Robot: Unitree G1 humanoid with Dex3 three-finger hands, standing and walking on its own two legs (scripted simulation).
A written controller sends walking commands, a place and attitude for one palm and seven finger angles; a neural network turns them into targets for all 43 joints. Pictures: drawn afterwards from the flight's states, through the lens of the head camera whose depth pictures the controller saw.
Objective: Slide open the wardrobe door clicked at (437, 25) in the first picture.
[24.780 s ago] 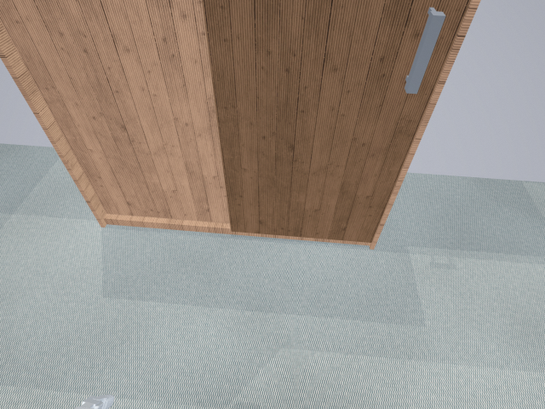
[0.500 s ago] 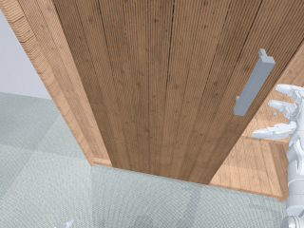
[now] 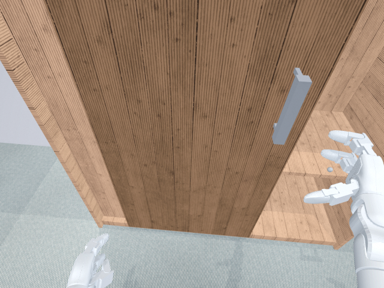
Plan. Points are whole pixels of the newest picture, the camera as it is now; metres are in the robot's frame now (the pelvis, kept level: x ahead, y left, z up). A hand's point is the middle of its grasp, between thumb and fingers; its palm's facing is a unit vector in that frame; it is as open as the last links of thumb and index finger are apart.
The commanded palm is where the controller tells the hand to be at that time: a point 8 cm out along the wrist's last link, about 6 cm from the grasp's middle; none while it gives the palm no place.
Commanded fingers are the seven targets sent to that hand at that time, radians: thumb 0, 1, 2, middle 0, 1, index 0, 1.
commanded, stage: draw the hand back to the body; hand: right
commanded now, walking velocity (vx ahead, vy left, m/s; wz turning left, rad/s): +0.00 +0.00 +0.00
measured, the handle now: (287, 107) +0.51 -0.22 +0.14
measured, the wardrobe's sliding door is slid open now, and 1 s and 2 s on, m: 0.45 0.45 0.45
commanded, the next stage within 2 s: step back with the hand held close in 1.64 s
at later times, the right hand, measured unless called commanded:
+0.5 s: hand (345, 189) +0.26 -0.25 +0.15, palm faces +0.14 +0.99 -0.02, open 14.7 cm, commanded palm +0.23 -0.29 +0.15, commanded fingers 0.00 0.44 -0.25 0.25 1.09 0.25 1.09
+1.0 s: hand (367, 202) +0.23 -0.26 +0.16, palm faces +0.44 +0.84 -0.32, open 11.4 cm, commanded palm +0.18 -0.30 +0.17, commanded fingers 0.00 -0.47 -0.69 0.22 0.56 0.22 0.56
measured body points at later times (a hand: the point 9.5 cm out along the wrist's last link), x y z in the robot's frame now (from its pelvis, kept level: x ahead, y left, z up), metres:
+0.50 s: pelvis +0.00 +0.01 +0.00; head -0.03 +0.02 +0.45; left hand +0.17 +0.25 -0.07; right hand +0.25 -0.30 +0.15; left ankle -0.01 +0.11 -0.73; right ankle +0.03 -0.10 -0.73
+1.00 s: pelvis +0.01 +0.00 +0.01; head -0.01 +0.01 +0.46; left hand +0.20 +0.22 -0.07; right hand +0.20 -0.31 +0.18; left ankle -0.01 +0.11 -0.73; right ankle +0.03 -0.10 -0.73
